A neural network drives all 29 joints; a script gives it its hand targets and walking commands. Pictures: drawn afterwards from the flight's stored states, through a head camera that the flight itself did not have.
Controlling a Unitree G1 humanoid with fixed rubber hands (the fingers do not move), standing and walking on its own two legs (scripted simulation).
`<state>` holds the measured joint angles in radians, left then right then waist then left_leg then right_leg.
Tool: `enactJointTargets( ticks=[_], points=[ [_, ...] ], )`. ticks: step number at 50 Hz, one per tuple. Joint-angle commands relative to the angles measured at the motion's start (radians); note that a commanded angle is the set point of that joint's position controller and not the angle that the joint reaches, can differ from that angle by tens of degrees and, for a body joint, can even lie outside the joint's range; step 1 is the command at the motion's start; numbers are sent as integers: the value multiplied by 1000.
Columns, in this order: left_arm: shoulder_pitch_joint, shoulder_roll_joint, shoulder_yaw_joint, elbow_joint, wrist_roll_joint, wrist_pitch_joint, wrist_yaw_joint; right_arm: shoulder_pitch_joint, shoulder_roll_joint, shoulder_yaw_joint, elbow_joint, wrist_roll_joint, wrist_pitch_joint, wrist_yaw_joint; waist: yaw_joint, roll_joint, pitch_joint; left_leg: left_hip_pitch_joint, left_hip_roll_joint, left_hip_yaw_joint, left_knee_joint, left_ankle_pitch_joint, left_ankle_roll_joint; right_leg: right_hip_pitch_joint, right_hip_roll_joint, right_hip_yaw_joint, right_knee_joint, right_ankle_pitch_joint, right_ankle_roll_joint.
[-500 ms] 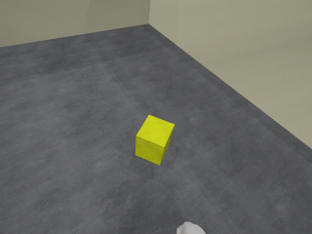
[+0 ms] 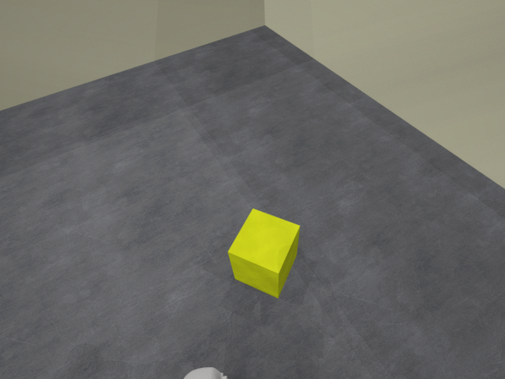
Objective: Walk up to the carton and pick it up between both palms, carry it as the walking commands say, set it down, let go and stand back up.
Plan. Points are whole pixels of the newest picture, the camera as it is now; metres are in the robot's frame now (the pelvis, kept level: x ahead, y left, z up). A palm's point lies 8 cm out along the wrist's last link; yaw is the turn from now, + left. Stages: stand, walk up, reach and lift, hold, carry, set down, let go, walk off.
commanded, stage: walk up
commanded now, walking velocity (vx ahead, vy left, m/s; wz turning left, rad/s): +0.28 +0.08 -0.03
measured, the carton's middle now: (265, 253) +0.65 +0.01 -0.65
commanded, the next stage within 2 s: none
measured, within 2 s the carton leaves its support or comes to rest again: neither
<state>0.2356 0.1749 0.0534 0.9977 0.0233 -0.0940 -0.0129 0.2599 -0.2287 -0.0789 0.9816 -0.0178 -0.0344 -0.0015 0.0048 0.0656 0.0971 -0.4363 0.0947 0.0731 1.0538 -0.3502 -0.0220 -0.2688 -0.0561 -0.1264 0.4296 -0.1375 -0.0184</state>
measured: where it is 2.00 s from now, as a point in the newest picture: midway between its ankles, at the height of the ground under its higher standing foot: (236, 354)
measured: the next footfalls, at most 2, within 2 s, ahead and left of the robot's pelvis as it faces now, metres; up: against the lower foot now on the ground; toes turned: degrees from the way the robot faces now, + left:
left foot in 0.28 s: +0.17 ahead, +0.15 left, +0.00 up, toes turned +7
right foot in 0.72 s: +0.24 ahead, -0.11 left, +0.00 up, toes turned -6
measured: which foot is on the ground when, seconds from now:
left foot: up 0.00-0.26, down 0.28-0.72, up 0.74-1.00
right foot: down 0.00-0.28, up 0.30-0.70, down 0.72-1.00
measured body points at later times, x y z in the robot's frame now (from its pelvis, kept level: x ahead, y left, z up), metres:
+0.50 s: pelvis +0.11 +0.05 +0.01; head +0.12 +0.09 +0.46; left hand +0.14 +0.29 -0.16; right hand +0.09 -0.20 -0.12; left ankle +0.13 +0.15 -0.74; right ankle +0.13 -0.12 -0.67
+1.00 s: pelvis +0.14 +0.01 +0.00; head +0.15 -0.02 +0.45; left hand +0.18 +0.26 -0.14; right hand +0.15 -0.24 -0.17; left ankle +0.11 +0.15 -0.68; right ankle +0.20 -0.11 -0.74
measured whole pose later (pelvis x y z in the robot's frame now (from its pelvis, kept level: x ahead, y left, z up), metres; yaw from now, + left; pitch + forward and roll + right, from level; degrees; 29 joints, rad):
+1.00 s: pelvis +0.14 +0.01 +0.00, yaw -5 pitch -1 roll +2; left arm 0.27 0.15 0.06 1.05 0.02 0.03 0.05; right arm 0.28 -0.24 -0.07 1.00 -0.06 0.04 0.01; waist 0.01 0.05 0.04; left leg -0.37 0.00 0.04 0.98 -0.35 -0.05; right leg -0.32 -0.05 0.00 0.47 -0.14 0.00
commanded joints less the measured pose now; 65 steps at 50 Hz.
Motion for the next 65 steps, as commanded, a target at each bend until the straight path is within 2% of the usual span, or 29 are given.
enactJointTargets(
  ticks=[1,5,8,10,13,14,15,16,17,18,20,25,29,32,35,37,38,40,44,45,46,50,56,59,61,62,63,64,65],
  points=[
    [89,137,19,-17,-5,-12,13,158,-1,-9,13,-10,39,10,-27,-231,-122,1,27,-53,-13,56,-2,98,-273,203,-186,416,-95],
    [111,104,11,-8,-1,6,17,4,4,-5,-33,-7,58,24,-4,-250,-54,-21,16,-20,-208,160,-30,40,-235,176,-290,-20,-92],
    [139,127,19,31,-3,18,19,-68,21,8,-63,-6,45,27,1,-293,-23,83,-17,41,-375,141,-43,-13,-179,129,-289,-141,-86],
    [191,143,28,61,-1,35,22,-88,17,10,-75,-4,36,20,7,-277,-24,127,-30,62,-426,81,-44,-8,-188,149,-264,-214,-103],
    [189,116,31,79,-5,53,22,18,9,2,-38,-9,6,3,-48,-165,-32,353,-46,73,-621,97,-28,-92,-143,144,-114,-330,-69],
    [202,70,24,90,-7,58,27,116,-42,-11,-13,-21,-14,-5,-85,-20,-49,439,85,-72,-739,35,-18,-132,-76,78,85,-329,-32],
    [190,2,10,60,-15,61,30,150,-184,-40,-25,-22,-23,-12,-98,195,-64,476,363,-400,-902,-125,38,-303,23,-9,327,-429,35],
    [124,95,29,20,13,75,24,217,-243,-55,25,-11,-5,-24,-110,155,-1,349,444,-534,-938,-48,123,-325,-12,79,475,-373,29],
    [119,110,40,21,20,83,12,174,-165,-37,22,-10,-1,-26,-62,79,22,299,413,-486,-924,-8,135,-332,-43,131,549,-296,37],
    [158,74,35,43,14,87,2,120,-112,-20,10,-6,-5,-20,-33,77,8,274,342,-370,-909,-3,115,-309,-57,136,560,-239,43],
    [165,46,32,56,10,92,-12,23,-40,2,-14,-1,-16,-19,-2,153,5,240,245,-230,-918,21,78,-274,-57,112,552,-167,49],
    [102,52,31,34,9,110,-19,174,-36,8,44,-4,-49,-18,-22,120,-35,315,214,-125,-851,411,95,-281,-38,79,503,-52,62],
    [-10,35,13,2,-1,112,-6,201,-12,15,51,-8,-58,-18,-37,151,-18,294,185,-72,-838,461,116,-230,-23,51,314,-41,65],
    [0,30,-2,-4,-21,97,22,205,-46,10,68,6,-37,-25,-21,224,-70,323,99,10,-698,883,134,-74,63,1,165,-55,48],
    [89,54,-8,25,-8,75,40,187,-19,10,62,10,-18,-25,13,102,-111,251,114,-34,-640,519,90,152,24,43,-102,157,19],
    [111,145,6,15,0,59,48,233,90,35,33,17,-2,-28,-27,-172,-167,106,23,-12,-492,-88,17,336,-253,258,-54,555,-16],
    [53,158,2,0,-17,71,51,289,123,47,68,34,24,-37,-15,-292,-186,170,-27,-23,-435,-170,7,215,-277,301,-119,329,-115],
    [-38,83,-18,-29,-17,85,48,231,62,35,65,6,53,-39,-22,-273,-45,143,-42,-44,-394,-115,8,57,-212,292,-214,-33,-114],
    [-16,95,-27,32,-16,89,60,270,39,41,108,0,65,-30,-53,-235,-64,221,-63,-43,-418,-26,30,0,-149,262,-217,-141,-102],
    [213,229,51,88,0,115,79,194,-165,-19,66,-66,85,-17,47,-95,-18,-95,-67,-46,-105,-131,-19,153,-380,733,-239,-402,-143],
    [178,285,65,76,-19,131,88,151,-139,-15,24,-79,93,5,27,-22,-44,-173,-28,-124,-5,-95,-27,145,-420,749,-260,-633,-141],
    [32,186,52,14,7,114,56,44,-61,0,-49,-37,62,20,7,-254,-17,-83,-36,-117,-41,44,-38,-44,-237,510,-239,-376,-80],
    [90,264,79,4,18,129,60,19,-57,14,-112,-25,90,23,26,-327,-82,74,-105,-67,-242,-89,-54,-93,-205,486,-232,-347,-85],
    [17,295,90,-34,19,144,54,119,-70,19,-104,-2,89,18,-22,-375,-101,260,-116,-41,-456,-68,-25,-189,-163,437,-225,-306,-54],
    [-15,257,83,-53,19,148,53,266,-100,11,-51,4,83,-3,-98,-305,-94,504,-139,45,-721,59,9,-318,-53,327,-126,-339,12],
    [6,190,63,-62,23,141,48,323,-153,3,-32,-2,76,-12,-119,-78,-97,574,-19,-87,-853,-104,16,-418,51,242,137,-430,26],
    [-39,86,30,-127,9,134,51,258,-301,-10,-80,-13,66,-5,-98,290,-81,418,295,-471,-986,-495,76,-568,160,130,449,-491,36],
    [-150,129,37,-160,-1,131,48,159,-265,-3,-94,-25,49,3,-78,185,7,227,322,-537,-1052,-554,95,-551,48,260,557,-342,7],
    [-120,149,45,-138,-16,130,28,50,-200,14,-117,-24,40,6,-3,151,17,186,252,-436,-1033,-485,68,-484,44,268,605,-228,-7]
  ],
)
